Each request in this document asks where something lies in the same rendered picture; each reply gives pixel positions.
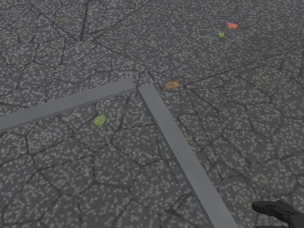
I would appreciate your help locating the robot right hand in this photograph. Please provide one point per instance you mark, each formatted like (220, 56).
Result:
(280, 210)

